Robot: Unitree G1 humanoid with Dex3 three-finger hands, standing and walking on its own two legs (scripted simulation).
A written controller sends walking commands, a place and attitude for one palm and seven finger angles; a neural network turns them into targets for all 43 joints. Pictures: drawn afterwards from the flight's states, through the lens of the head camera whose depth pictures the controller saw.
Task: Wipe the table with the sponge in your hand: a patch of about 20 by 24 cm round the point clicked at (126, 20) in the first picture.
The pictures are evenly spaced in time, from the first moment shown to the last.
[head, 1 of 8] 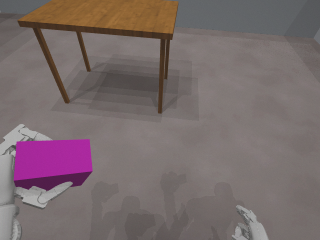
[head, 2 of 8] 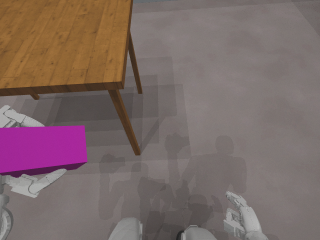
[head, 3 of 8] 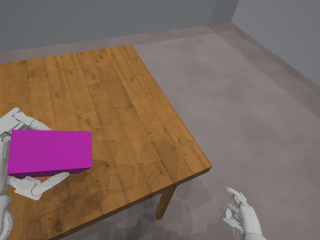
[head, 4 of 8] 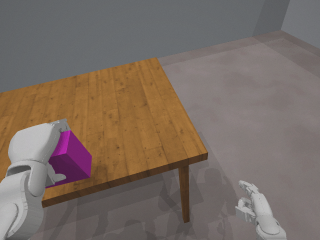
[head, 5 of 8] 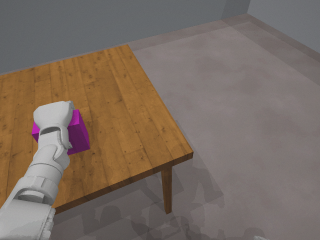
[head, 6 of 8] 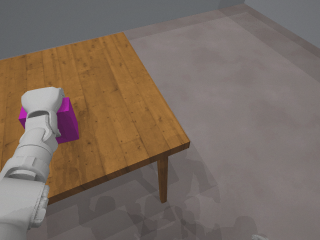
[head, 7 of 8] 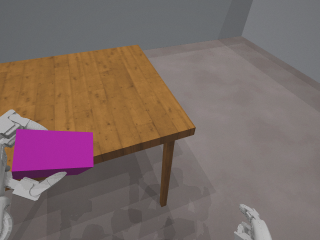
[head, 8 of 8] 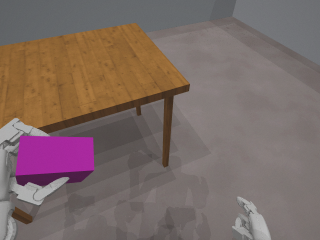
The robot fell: no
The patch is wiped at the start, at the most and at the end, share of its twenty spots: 0.00 1.00 1.00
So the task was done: yes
